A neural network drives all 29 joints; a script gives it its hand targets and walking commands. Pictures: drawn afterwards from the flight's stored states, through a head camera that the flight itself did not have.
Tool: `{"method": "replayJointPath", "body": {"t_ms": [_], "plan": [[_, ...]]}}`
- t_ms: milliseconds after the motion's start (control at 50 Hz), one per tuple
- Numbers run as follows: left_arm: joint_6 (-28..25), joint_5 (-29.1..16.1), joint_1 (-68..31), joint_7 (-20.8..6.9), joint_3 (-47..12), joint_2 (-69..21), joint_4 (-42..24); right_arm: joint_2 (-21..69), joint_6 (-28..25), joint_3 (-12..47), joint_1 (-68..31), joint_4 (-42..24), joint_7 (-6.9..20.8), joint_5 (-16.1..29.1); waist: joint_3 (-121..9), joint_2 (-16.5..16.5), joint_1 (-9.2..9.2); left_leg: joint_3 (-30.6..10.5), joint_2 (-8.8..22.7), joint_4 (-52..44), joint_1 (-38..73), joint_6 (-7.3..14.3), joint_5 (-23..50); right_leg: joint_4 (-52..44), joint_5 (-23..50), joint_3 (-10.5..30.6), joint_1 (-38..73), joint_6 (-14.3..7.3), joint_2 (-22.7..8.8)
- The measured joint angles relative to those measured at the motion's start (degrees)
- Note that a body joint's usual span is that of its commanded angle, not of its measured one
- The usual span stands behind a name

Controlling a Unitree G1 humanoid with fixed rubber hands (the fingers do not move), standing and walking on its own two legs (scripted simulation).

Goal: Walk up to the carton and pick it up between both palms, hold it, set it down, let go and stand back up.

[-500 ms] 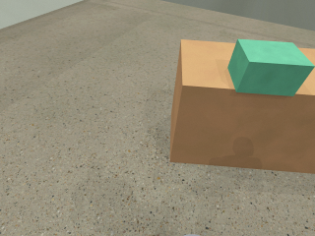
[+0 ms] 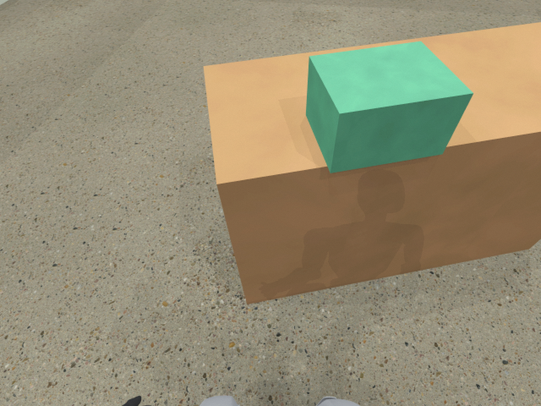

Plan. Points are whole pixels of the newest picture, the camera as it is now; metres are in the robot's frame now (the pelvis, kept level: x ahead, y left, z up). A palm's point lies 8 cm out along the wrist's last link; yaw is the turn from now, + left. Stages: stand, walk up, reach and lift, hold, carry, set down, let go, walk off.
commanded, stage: walk up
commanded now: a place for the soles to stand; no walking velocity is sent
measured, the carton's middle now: (376, 105) +0.72 -0.18 +0.02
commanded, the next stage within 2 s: none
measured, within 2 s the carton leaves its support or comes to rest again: neither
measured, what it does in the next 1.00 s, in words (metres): walks ahead: left foot, then right foot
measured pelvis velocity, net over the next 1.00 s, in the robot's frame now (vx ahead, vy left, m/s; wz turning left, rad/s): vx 0.21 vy -0.16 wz -0.17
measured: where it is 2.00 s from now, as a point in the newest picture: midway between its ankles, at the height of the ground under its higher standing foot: outside the picture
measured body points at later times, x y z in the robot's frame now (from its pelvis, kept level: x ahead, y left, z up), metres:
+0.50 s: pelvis +0.14 -0.02 +0.01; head +0.16 +0.02 +0.46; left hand +0.28 +0.22 -0.14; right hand +0.08 -0.27 -0.10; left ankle +0.16 +0.12 -0.72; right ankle +0.19 -0.19 -0.65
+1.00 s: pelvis +0.21 -0.16 +0.01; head +0.22 -0.18 +0.45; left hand +0.34 +0.07 -0.12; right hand +0.23 -0.43 -0.13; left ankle +0.24 -0.03 -0.66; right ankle +0.26 -0.25 -0.72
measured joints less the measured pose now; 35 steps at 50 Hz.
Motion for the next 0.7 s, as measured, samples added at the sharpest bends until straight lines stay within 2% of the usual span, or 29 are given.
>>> {"method": "replayJointPath", "body": {"t_ms": [80,140,200,240,260,280,320,360,400,480,580,680,700], "plan": [[-0.26,1.45,4.88,-0.35,0.77,0.7,0.66,0.44,-1.49,-0.31,-3.19,-1.93,-0.3,-0.93,-0.85,0.4,1.08,-1.64,0.31,-8.36,-6.17,-0.58,1.1,-4.51,0.34,1.35,4.75,-0.42,1.59],[-0.06,2.47,7.3,-1.18,0.56,0.23,0.53,1.23,-1.31,-0.41,-4.03,-1.35,-1.1,-0.7,-2.44,0.87,1.66,-0.92,0.5,-17.46,-7.54,-1.54,2.55,-4.86,-0.95,2.22,6.05,-0.35,2.68],[0.62,3.17,7.81,-2.15,0.05,-0.05,-0.12,2.48,-1.35,-0.13,-3.32,-0.46,-2.07,-0.44,-3.53,0.62,1.74,1.32,-0.21,-28.99,-4.74,-1.34,10.93,-1.95,-3.99,2.51,6.07,-0.11,3.43],[1.1,3.16,7.61,-2.71,-0.55,0.1,-0.42,3.4,-1.59,-0.05,-2.22,0.31,-2.9,-1.06,-4.21,-0.2,1.04,2.63,-1.33,-34.68,-1.48,-0.62,15.6,2.52,-7.54,2.67,5.35,0.32,3.51],[1.33,3.09,7.28,-2.87,-0.73,0.51,-0.39,4.3,-1.6,0.14,-1.82,0.93,-3.32,-1.5,-4.27,-2.1,0.69,3.64,-2.28,-34.08,-0.85,-0.47,14.94,5.18,-9.68,3.64,4.97,0.88,2.59],[1.52,3.39,7.21,-2.94,-0.94,0.61,-0.42,4.74,-1.62,0.51,-1.13,1.1,-3.75,-1.81,-4.74,-3.29,0.51,4.7,-2.5,-33.12,-0.47,-0.49,13.55,9.17,-13.1,4.66,3.79,2.43,2.37],[2.43,3.92,7.2,-2.86,-1.35,0.22,-0.55,4.47,-1.26,0.74,-0.1,1.89,-4.65,-1.44,-5.6,-3.16,-0.33,5.87,-0.96,-31.38,0.29,-0.2,10.54,19.69,-18.18,2.82,-0.15,5.47,2.15],[3.01,4.66,6.65,-2.83,-1.5,0.4,-0.55,4.0,-1.3,0.41,0.62,3.47,-5.21,-0.87,-5.57,-2.51,-1.71,6.31,0.93,-32.0,2.07,-0.29,9.42,26.98,-18.13,1.03,-3.96,7.5,1.14],[2.74,4.87,5.5,-2.94,-1.07,1.63,-0.37,4.14,-2.11,0.37,1.84,4.66,-5.42,-0.76,-4.91,-3.28,-3.02,7.03,1.88,-34.8,4.49,-1.53,10.21,28.77,-14.54,1.89,-7.39,8.55,-0.65],[2.34,4.4,2.71,-3.46,-0.22,3.72,-0.56,4.2,-3.36,0.27,4.95,7.02,-5.12,-0.66,-3.07,-5.01,-4.45,8.51,2.95,-39.28,8.69,-3.35,11.06,28.22,-6.4,4.66,-13.35,9.48,-4.76],[2.58,4.2,-1.24,-3.9,-0.94,2.58,-0.5,3.96,-3.85,-0.42,7.72,8.31,-4.57,-1.02,-1.75,-4.6,-4.64,10.54,4.58,-41.11,12.59,-5.87,9.78,20.95,2.52,3.41,-15.32,8.8,-9.21],[1.43,4.41,-5.03,-4.26,-2.11,0.11,-0.6,3.76,-3.02,0.04,8.02,7.46,-4.09,-1.94,-1.65,-3.8,-5.25,11.38,5.87,-39.04,14.79,-8.62,6.57,5.16,6.69,1.24,-7.36,6.17,-10.01],[0.88,4.49,-5.55,-4.1,-2.11,-0.69,-0.34,3.14,-2.45,0.11,7.38,7.57,-3.95,-2.04,-1.6,-2.74,-4.96,11.15,7.01,-37.08,14.55,-8.26,5.29,2.77,2.01,0.47,-5.02,6.32,-9.29]]}}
